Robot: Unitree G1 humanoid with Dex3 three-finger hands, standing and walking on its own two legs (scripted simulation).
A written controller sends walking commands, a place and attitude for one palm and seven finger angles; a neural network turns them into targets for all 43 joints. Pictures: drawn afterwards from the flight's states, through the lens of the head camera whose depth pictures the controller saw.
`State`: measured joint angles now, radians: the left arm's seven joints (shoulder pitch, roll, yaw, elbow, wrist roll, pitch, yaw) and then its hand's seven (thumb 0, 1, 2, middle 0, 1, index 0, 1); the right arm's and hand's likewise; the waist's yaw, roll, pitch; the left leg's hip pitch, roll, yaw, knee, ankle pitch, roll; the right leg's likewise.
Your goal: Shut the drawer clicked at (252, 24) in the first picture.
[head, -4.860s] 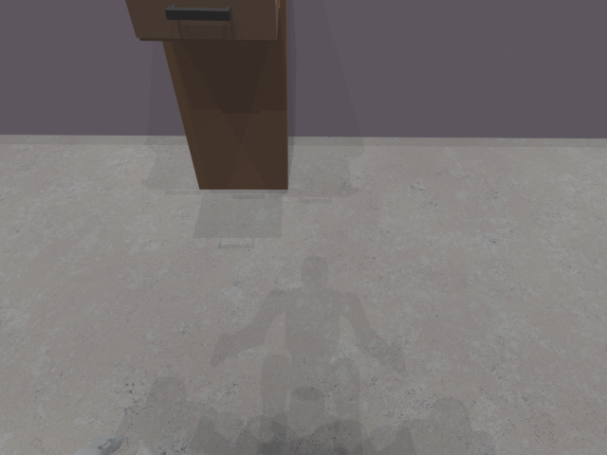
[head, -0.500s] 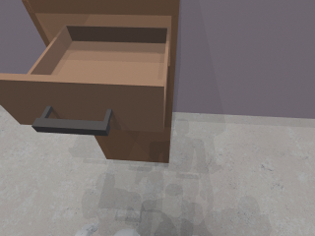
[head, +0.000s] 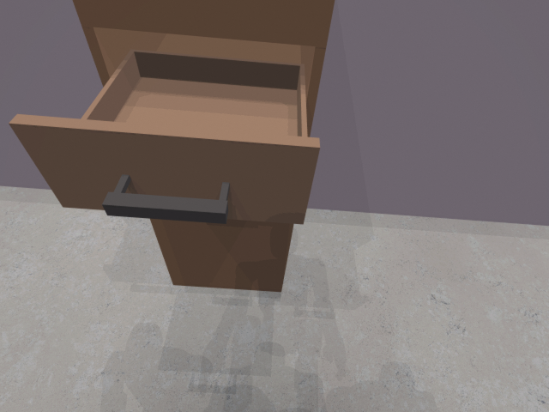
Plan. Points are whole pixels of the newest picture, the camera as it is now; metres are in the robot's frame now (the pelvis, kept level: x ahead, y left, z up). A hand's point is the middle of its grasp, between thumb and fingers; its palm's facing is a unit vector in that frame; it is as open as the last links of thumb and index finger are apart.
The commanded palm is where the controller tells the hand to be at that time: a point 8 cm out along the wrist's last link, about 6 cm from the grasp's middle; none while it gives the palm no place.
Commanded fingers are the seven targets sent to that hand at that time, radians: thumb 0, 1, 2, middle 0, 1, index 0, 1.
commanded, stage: come to a stop and stand still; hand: left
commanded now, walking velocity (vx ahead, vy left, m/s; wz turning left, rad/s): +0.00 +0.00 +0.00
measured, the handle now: (171, 196) +0.36 +0.17 +0.12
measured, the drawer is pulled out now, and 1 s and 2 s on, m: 0.28 0.28 0.28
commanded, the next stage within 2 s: look again from close up in 0.62 s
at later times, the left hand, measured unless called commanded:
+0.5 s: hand out of the picture -0.01 +0.09 -0.18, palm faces +0.09 -0.98 -0.19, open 7.3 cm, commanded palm none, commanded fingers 0.00 0.90 0.90 -0.20 -0.30 -0.20 -0.30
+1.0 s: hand out of the picture -0.04 +0.14 -0.20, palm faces +0.07 -0.98 -0.16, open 7.4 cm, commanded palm none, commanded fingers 0.00 0.90 0.90 -0.20 -0.30 -0.20 -0.30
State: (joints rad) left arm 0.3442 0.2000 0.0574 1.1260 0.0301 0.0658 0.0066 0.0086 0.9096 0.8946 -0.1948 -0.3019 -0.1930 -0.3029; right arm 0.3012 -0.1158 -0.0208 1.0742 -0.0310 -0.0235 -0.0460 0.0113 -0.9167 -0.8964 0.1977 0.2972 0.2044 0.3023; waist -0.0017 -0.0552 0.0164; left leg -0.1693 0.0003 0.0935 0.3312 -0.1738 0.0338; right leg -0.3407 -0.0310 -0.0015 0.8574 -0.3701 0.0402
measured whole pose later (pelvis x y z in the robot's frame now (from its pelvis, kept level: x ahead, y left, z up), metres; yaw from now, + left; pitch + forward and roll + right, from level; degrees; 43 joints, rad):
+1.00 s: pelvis -0.02 -0.02 -0.01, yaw +1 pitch -3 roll -1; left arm 0.34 0.14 0.00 1.10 0.02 0.00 0.05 0.01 0.91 0.89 -0.20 -0.30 -0.20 -0.30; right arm 0.27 -0.16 -0.01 1.05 -0.02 -0.01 -0.03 0.02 -0.94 -0.90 0.19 0.30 0.20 0.30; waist 0.02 -0.01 0.01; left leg -0.24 0.00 0.06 0.56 -0.27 0.05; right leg -0.16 -0.01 -0.06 0.50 -0.30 0.00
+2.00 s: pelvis +0.03 -0.02 -0.01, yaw +0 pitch +0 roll -1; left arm 0.32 0.14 0.03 1.08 0.04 0.01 0.00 0.01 0.91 0.89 -0.20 -0.30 -0.20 -0.30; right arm 0.37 -0.10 0.00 1.11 -0.04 -0.07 -0.04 0.01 -0.91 -0.90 0.20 0.30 0.20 0.30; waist -0.02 -0.04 0.03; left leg -0.16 0.01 0.09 0.45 -0.29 0.05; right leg -0.46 -0.03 -0.07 0.97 -0.39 -0.03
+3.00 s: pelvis +0.00 -0.04 +0.00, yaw +3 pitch -1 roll +0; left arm 0.35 0.14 -0.01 1.10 0.02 0.01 0.02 0.01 0.91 0.89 -0.20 -0.30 -0.20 -0.30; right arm 0.28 -0.14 0.00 1.11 -0.02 0.00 -0.01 0.01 -0.92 -0.90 0.19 0.30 0.20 0.30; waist 0.02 -0.04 0.01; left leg -0.21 -0.01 0.10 0.40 -0.17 0.05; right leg -0.20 -0.03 -0.07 0.42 -0.19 0.00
